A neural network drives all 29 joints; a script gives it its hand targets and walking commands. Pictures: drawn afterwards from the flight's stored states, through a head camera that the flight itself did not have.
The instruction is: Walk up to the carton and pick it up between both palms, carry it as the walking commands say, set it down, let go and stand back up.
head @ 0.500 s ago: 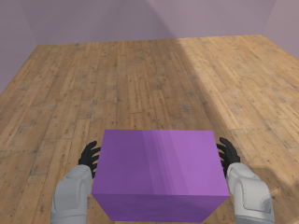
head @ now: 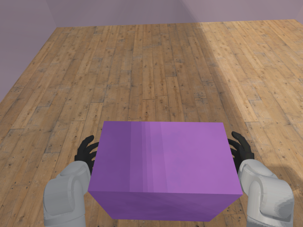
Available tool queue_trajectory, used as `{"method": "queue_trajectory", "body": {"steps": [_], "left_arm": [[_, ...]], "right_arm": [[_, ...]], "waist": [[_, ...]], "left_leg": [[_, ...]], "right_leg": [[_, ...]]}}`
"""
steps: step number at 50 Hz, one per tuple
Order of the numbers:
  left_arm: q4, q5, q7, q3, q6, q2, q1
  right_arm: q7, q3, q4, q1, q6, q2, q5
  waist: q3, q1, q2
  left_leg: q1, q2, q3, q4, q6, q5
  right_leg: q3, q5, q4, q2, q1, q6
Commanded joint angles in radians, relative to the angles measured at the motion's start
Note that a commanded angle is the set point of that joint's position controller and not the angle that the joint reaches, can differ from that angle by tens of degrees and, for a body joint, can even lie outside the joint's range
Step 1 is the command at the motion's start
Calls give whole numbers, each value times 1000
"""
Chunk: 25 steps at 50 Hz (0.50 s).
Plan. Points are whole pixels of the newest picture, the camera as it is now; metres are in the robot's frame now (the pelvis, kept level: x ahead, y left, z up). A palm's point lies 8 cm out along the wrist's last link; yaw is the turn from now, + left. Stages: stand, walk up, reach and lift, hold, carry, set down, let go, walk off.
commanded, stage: carry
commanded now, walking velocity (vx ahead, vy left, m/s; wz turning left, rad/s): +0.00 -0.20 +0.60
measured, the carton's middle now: (161, 176) +0.25 +0.00 +0.01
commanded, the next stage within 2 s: none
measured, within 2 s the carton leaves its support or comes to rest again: neither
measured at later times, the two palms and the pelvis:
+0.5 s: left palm out of the picture +0.11 +0.20 +0.04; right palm (220, 176) +0.24 -0.14 +0.05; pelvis -0.05 -0.05 -0.01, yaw +18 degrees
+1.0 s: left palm out of the picture +0.00 +0.11 +0.05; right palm (233, 173) +0.23 -0.17 +0.06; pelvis -0.07 -0.19 -0.01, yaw +36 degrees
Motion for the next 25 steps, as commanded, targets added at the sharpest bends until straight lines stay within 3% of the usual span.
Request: {"method": "queue_trajectory", "body": {"steps": [1, 2, 3, 6, 9, 11, 12, 13, 15, 17, 18, 19, 20, 21, 22, 23, 24, 25], "left_arm": [[-180, -316, -189, -828, 0, -763, -500], [-199, -314, -184, -832, -1, -779, -537], [-186, -308, -182, -833, 0, -771, -478], [-234, -320, -185, -845, -17, -759, -540], [-193, -298, -188, -834, -15, -750, -451], [-190, -296, -191, -825, -19, -769, -454], [-197, -309, -191, -836, -21, -768, -488], [-215, -316, -194, -837, -23, -765, -475], [-234, -318, -188, -846, -24, -764, -499], [-242, -319, -184, -862, -16, -760, -502], [-241, -321, -184, -869, -10, -750, -491], [-234, -318, -182, -876, -4, -721, -508], [-243, -320, -182, -876, -4, -713, -513], [-250, -320, -183, -888, -6, -726, -517], [-227, -340, -197, -883, -5, -732, -515], [-262, -364, -199, -910, -21, -755, -558], [-223, -349, -200, -905, -26, -774, -463], [-207, -332, -197, -896, -32, -802, -408]], "right_arm": [[203, 813, -98, -480, -8, 742, 360], [208, 812, -105, -518, -11, 754, 367], [212, 809, -69, -435, -7, 755, 364], [207, 816, -98, -479, -25, 761, 369], [203, 801, -104, -431, -24, 737, 339], [203, 818, -164, -494, -33, 735, 349], [200, 807, -122, -462, -30, 741, 341], [195, 812, -155, -469, -33, 741, 338], [194, 808, -148, -456, -31, 751, 342], [193, 784, -143, -421, -32, 736, 332], [195, 766, -125, -379, -27, 726, 322], [198, 755, -102, -365, -29, 713, 316], [197, 760, -90, -342, -28, 729, 314], [195, 762, -92, -321, -35, 722, 312], [192, 753, -47, -274, -52, 709, 302], [187, 759, -88, -320, -63, 727, 305], [186, 780, -131, -317, -56, 731, 305], [195, 803, -200, -377, -57, 733, 317]], "waist": [[-258, 20, -49], [-252, 21, -14], [-263, 22, -29], [-291, 24, -91], [-293, 29, -114], [-293, 28, -141], [-297, 25, -112], [-269, 23, -159], [-294, 19, -145], [-315, 8, -97], [-313, 0, -63], [-278, -28, 35], [-265, -30, 260], [-236, -12, 423], [-215, -12, 441], [-208, -2, 237], [-218, 4, 152], [-238, 0, 56]], "left_leg": [[-181, 45, 6, 361, 8, -134], [-207, 44, 16, 348, -2, -108], [-212, 36, 41, 332, -9, -103], [-215, 32, 74, 285, -21, -91], [-152, 46, 85, 268, -9, -106], [-121, 50, 86, 234, -2, -69], [-90, 57, 77, 208, 5, -62], [-84, 51, 92, 183, 10, -62], [-1, 53, 101, 123, 18, -77], [117, 48, 78, 43, 49, -120], [203, 71, 25, -36, 66, -124], [338, 142, -107, -240, 104, -18], [462, 355, -448, -353, 179, 296], [495, 511, -715, -357, 251, 592], [399, 532, -774, -356, 287, 609], [362, 454, -629, -328, 233, 541], [351, 385, -469, -297, 159, 454], [362, 327, -351, -278, 112, 396]], "right_leg": [[277, 497, -158, -386, 293, -40], [241, 594, -116, -357, 312, -29], [202, 685, -95, -342, 337, -33], [155, 738, -74, -335, 417, -23], [166, 511, -125, -372, 345, -47], [135, 371, -138, -363, 322, -37], [122, 358, -133, -357, 312, -31], [101, 392, -132, -354, 306, -23], [71, 392, -104, -346, 276, -19], [48, 403, -25, -335, 204, 13], [44, 410, 64, -318, 116, 20], [43, 255, 149, -303, -57, 65], [45, -50, 279, -183, -271, 125], [149, -333, 484, -115, -430, 177], [395, -351, 676, -149, -407, 175], [383, -265, 667, -170, -398, 161], [332, -197, 583, -148, -403, 172], [283, -122, 519, -119, -384, 197]]}}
